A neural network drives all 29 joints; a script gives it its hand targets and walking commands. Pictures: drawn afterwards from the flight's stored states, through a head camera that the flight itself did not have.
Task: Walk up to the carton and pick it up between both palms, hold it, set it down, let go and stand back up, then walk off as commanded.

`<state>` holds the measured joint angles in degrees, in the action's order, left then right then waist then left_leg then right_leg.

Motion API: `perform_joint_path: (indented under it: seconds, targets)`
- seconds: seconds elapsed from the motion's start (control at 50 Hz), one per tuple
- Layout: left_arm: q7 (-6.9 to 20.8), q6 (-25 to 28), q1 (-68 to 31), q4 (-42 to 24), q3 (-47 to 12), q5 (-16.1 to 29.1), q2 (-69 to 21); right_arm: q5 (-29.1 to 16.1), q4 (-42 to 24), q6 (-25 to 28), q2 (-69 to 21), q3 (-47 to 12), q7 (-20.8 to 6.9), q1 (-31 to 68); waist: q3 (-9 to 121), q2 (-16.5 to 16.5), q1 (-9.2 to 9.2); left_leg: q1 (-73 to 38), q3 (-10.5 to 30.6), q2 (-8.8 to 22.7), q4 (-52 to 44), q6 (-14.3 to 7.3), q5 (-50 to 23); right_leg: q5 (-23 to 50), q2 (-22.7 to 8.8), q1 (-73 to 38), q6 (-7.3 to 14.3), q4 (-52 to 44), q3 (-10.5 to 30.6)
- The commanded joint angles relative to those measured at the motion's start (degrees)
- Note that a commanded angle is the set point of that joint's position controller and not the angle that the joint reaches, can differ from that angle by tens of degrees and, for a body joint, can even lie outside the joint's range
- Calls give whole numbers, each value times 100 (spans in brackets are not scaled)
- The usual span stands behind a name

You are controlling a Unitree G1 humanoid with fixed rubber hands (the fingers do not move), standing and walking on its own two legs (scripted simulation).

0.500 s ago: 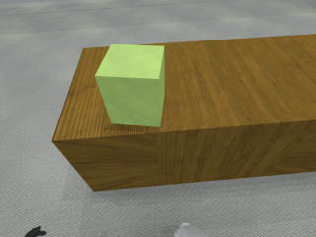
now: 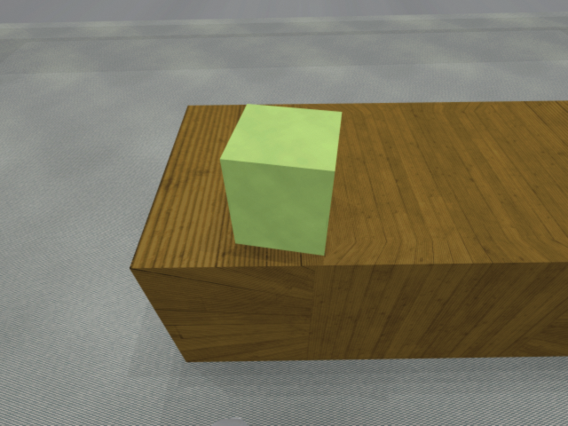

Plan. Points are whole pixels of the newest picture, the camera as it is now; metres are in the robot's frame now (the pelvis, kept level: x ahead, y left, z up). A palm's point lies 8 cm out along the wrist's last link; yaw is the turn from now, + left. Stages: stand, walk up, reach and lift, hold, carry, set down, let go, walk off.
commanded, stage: walk up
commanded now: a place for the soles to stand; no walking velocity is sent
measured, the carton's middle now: (286, 180) +0.63 -0.01 -0.04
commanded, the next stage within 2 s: none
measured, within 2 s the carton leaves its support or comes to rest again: neither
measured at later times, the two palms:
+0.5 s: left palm (62, 395) +0.20 +0.33 -0.08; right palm out of the picture +0.08 -0.29 -0.11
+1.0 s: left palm (51, 407) +0.19 +0.35 -0.10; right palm out of the picture +0.14 -0.30 -0.09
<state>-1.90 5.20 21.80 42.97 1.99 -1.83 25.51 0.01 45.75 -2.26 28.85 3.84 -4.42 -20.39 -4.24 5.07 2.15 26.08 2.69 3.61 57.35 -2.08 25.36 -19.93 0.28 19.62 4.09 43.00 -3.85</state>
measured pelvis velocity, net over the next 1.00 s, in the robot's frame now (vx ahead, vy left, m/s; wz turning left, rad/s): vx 0.11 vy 0.03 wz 0.01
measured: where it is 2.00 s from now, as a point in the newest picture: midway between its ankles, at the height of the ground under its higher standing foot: outside the picture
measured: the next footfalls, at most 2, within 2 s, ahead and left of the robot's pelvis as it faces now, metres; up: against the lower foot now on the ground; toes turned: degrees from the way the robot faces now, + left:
left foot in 0.04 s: +0.10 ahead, +0.13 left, +0.00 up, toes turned +0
right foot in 0.50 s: +0.20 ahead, -0.10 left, +0.00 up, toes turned -1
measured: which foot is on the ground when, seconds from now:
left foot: up 0.00-0.02, down 0.04-0.54, up 0.56-0.88, down 0.90-1.00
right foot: down 0.00-0.04, up 0.06-0.48, down 0.50-1.00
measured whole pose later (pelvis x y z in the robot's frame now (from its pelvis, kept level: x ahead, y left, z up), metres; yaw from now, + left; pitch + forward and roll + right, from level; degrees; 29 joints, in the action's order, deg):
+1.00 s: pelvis +0.11 +0.03 -0.01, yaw +1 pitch -3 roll -2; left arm -1.2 1.0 17.4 43.0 2.0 0.0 25.3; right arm 0.0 46.3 1.2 24.4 3.8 -0.9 -20.4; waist -4.7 0.2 1.7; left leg 23.8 -2.2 1.1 49.5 -2.2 22.3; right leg -24.0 -0.6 24.4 2.9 53.3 -2.1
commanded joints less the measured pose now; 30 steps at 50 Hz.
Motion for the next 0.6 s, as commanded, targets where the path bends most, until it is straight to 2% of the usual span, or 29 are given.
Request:
perform_joint_path:
  seconds: [0.0,0.02,0.04,0.06,0.08,0.1,0.12,0.14,0.18,0.24,0.26,0.3,0.36,0.4,0.42,0.44,0.46,0.48,0.5,0.52,0.54,0.56,0.58]
  targets:
    - [-33,8,-885,-183,639,-88,1786,207,245,377,1222,625,44,-1591,433,-472,771,-2332,-57,80,-2010,-284,242,-2053,-1209,1808,387,-188,1202]
    - [-35,-59,-816,-163,466,-31,1194,266,362,407,1341,691,137,-1988,243,984,938,-2655,895,239,-2923,-222,1019,-1555,-352,2588,14,1768,275]
    - [-44,-96,-636,-178,259,114,640,270,159,435,1475,676,223,-1656,-158,1698,803,-2103,3145,1075,-4092,-199,2563,-1388,492,3505,-247,3026,271]
    - [-57,-136,-490,-61,337,147,1038,193,-68,445,1620,688,281,-861,-504,648,319,-1294,4330,1494,-5124,-195,3286,-800,397,3125,-201,3042,761]
    - [-11,-109,-452,32,390,111,1380,151,-181,418,1782,665,296,-258,-581,544,122,-839,4669,1655,-5440,-341,3620,-768,232,2727,-176,3043,924]
    - [28,-85,-313,148,454,114,1563,179,-250,435,1679,631,304,55,-685,328,-60,-781,4285,1561,-5163,-390,3230,-506,47,2567,-238,3014,885]
    - [40,-63,-326,204,506,94,1571,192,-242,474,1504,591,310,81,-660,286,-68,-1006,3647,1386,-4663,-491,2397,-297,-123,2542,-291,2779,825]
    - [47,-59,-303,208,510,106,1523,168,-209,510,1340,532,317,-116,-415,125,-16,-1334,2925,1185,-4279,-407,1646,-139,-198,2470,-301,2491,801]
    - [79,-40,-471,90,447,135,1298,127,-159,592,1279,499,326,-410,-106,297,90,-1848,2355,984,-3811,-360,103,34,-237,2461,-311,2174,713]
    - [65,-62,-719,26,409,103,1162,108,-184,620,1196,504,369,-601,245,182,187,-2357,2005,976,-3316,-461,-1398,-42,-255,2525,-288,1915,542]
    - [52,-72,-809,-3,393,104,1123,116,-180,624,1158,502,387,-636,244,260,217,-2383,1987,993,-3274,-449,-1761,-75,-260,2518,-290,1808,529]
    - [44,-62,-971,-89,372,106,1042,114,-196,630,1148,509,425,-733,247,278,277,-2500,1948,1070,-3043,-615,-2479,-371,-241,2550,-229,1577,385]
    - [47,-20,-1131,-158,333,114,1000,113,-220,626,1113,493,450,-772,453,255,339,-2678,1930,1195,-2781,-843,-2855,-679,-227,2436,-165,1161,186]
    - [43,33,-998,-115,340,108,987,126,-262,595,1109,460,419,-575,557,467,238,-2365,1758,1170,-2615,-986,-2966,-764,-164,1894,-150,737,84]
    - [46,67,-876,-90,335,117,953,132,-312,578,1079,447,402,-417,617,472,127,-2099,1600,1121,-2501,-1044,-2953,-769,-82,1468,-129,443,10]
    - [42,111,-646,0,338,116,892,133,-365,554,1061,422,383,-190,710,507,-60,-1762,1314,1063,-2248,-1028,-2951,-419,-7,897,-70,-74,-88]
    - [15,159,-276,149,362,106,908,97,-449,525,964,372,369,138,842,346,-347,-1033,815,810,-1744,-804,-3072,256,97,-221,-13,-736,-144]
    - [-46,190,284,324,477,52,1137,12,-558,532,704,292,370,295,1199,-108,-675,-134,413,489,-767,-471,-3131,633,-50,-1644,131,-1001,342]
    - [-95,211,852,425,659,4,1600,-21,-645,560,279,168,376,183,1635,-1267,-927,888,1,-123,740,-94,-2082,355,-1035,-2658,485,-1341,2151]
    - [-108,186,813,321,720,64,1922,26,-631,530,212,134,410,65,1564,-1833,-763,1969,-140,-546,1214,59,603,53,-2213,-2914,882,-2096,4353]
    - [-95,139,535,254,705,100,1939,123,-516,419,809,287,465,281,1385,-1175,-750,2144,174,-298,1443,-23,995,-648,-2403,-2594,1265,-2128,4603]
    - [-95,109,172,169,662,102,1834,161,-408,365,912,312,448,250,736,-1010,-560,2158,120,-32,1362,-28,899,-1445,-2386,-1724,1231,-2235,4311]
    - [-97,90,-221,115,608,90,1729,179,-312,352,886,314,416,205,96,-848,-401,2013,114,106,1228,-39,794,-1745,-2251,-981,1203,-2301,3941]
